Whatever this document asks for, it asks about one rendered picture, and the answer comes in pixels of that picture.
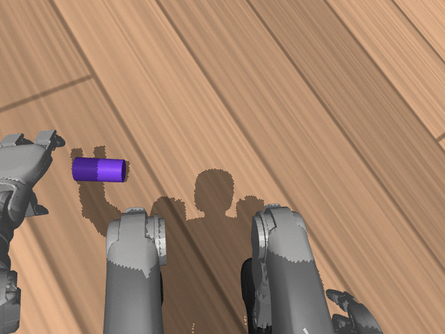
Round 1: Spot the right robot foot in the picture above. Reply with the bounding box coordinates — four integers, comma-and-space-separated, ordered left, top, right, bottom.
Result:
241, 258, 272, 334

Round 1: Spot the can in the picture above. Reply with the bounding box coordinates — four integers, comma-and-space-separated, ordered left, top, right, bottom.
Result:
72, 157, 126, 182

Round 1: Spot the left robot arm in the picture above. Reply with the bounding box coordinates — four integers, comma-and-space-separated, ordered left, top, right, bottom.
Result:
0, 179, 32, 334

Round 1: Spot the left robot hand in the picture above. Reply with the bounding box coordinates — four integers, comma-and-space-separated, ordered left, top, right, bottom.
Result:
0, 129, 65, 217

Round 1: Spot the right robot hand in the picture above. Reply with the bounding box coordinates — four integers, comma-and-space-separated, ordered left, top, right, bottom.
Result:
326, 289, 383, 334

